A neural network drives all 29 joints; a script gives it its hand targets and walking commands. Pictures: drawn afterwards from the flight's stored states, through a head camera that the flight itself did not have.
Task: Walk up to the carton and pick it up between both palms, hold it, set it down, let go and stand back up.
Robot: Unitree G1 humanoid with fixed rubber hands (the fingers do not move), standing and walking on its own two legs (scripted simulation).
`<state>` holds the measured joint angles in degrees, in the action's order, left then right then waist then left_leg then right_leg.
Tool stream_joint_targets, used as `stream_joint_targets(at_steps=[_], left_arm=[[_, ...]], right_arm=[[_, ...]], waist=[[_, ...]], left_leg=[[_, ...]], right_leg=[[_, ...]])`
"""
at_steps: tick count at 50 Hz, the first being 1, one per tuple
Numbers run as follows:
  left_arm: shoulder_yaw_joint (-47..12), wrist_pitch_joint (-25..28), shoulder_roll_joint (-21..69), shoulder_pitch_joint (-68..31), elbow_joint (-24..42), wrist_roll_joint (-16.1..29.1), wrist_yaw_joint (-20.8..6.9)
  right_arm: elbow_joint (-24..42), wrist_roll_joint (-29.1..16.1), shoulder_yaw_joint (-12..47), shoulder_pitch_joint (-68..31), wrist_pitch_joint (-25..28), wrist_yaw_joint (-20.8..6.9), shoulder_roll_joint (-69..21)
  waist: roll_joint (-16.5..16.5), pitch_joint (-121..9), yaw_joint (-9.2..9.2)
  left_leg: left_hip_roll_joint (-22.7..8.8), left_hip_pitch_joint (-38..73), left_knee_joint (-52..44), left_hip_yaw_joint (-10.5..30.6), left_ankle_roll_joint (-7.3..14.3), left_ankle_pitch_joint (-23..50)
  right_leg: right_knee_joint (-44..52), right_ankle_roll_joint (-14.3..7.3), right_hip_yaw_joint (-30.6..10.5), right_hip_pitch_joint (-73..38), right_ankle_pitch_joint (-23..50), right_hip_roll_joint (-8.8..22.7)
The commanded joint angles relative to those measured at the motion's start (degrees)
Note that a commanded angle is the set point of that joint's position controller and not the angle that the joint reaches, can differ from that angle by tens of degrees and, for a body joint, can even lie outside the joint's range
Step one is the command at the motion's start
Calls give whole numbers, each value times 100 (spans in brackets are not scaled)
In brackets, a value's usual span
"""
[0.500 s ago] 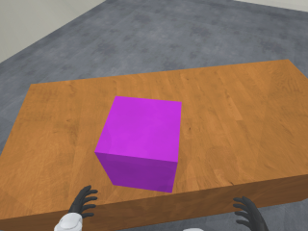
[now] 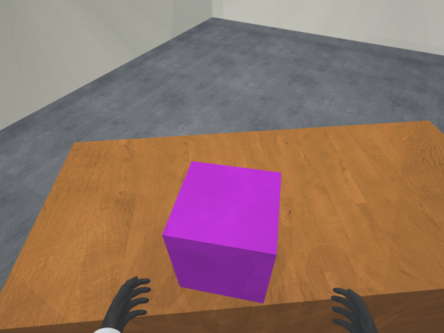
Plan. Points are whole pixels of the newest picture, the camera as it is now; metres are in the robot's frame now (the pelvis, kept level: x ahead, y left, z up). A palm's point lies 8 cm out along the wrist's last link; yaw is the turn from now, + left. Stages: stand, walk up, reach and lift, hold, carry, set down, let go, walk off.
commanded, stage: reach and lift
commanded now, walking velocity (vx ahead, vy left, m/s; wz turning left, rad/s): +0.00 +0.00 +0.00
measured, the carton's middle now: (227, 232) +0.37 +0.01 -0.09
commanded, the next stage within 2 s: none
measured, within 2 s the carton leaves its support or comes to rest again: neither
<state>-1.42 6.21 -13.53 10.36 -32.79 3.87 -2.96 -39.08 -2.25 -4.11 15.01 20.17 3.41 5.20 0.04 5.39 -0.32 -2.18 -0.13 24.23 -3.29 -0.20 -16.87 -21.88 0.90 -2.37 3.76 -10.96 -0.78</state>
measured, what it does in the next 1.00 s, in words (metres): stands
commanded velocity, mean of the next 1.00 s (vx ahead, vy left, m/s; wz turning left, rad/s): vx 0.00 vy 0.00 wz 0.00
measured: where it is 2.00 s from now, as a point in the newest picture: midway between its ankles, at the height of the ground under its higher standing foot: outside the picture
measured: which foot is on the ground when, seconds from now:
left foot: down 0.00-1.00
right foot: down 0.00-1.00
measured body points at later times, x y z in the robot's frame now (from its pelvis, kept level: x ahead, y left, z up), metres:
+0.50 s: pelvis +0.00 +0.01 -0.01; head -0.02 +0.02 +0.44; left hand +0.17 +0.23 -0.05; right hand +0.16 -0.19 -0.05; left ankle -0.03 +0.11 -0.74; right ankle +0.02 -0.13 -0.74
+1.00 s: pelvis +0.01 +0.01 +0.00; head -0.02 +0.02 +0.45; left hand +0.23 +0.22 -0.01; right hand +0.22 -0.19 -0.02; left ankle -0.03 +0.11 -0.74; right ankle +0.02 -0.13 -0.74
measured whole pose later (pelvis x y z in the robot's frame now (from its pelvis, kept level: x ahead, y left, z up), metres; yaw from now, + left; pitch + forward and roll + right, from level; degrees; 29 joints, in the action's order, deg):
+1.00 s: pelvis +0.01 +0.01 +0.00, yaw +2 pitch -8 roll -2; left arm -6.0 15.0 -13.9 6.7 -28.5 11.0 -2.8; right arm -32.0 -7.2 -2.9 8.8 20.2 7.3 3.4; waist 0.9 3.9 -1.1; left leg -1.2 -0.1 26.0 -0.9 0.6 -18.2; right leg -21.4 1.5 -1.3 1.7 -12.0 -0.2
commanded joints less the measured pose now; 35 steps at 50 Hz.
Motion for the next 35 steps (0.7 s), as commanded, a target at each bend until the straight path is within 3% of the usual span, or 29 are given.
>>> stream_joint_targets(at_steps=[1,4,9,15,25,30,35], left_arm=[[144,420,-658,-331,624,101,-11],[107,679,-642,-233,661,97,-9],[-32,1015,-563,-41,577,205,-52],[-116,1442,-582,191,721,288,-70],[-328,1962,-608,235,1011,520,-48],[-441,1949,-695,-158,916,707,-22],[-435,1737,-717,-367,894,760,47]], right_arm=[[635,-90,-108,-115,328,14,414],[499,-176,-82,-55,487,19,357],[504,-236,-75,-60,711,32,312],[558,-377,-28,8,1024,61,236],[764,-455,-53,-120,1361,118,70],[769,-447,-51,-491,1207,195,49],[849,-450,-83,-731,946,243,101]], waist=[[203,-251,-18],[370,-186,0],[269,-58,-6],[374,-50,42],[381,-21,38],[336,30,-39],[363,-139,-75]], left_leg=[[102,-514,-444,-37,-178,1384],[102,-529,-369,12,-232,1502],[111,-618,-308,112,-260,1500],[116,-742,-185,195,-310,1647],[117,-1130,-136,304,-317,1270],[79,-1482,-237,342,-257,618],[63,-1371,-276,355,-291,807]], right_leg=[[376,-389,94,-95,712,-43],[346,-429,80,-69,725,-34],[332,-445,96,-39,635,-50],[239,-482,80,-109,646,-64],[102,-504,77,-131,330,-52],[42,-491,26,-152,-32,0],[68,-507,10,-272,143,-1]])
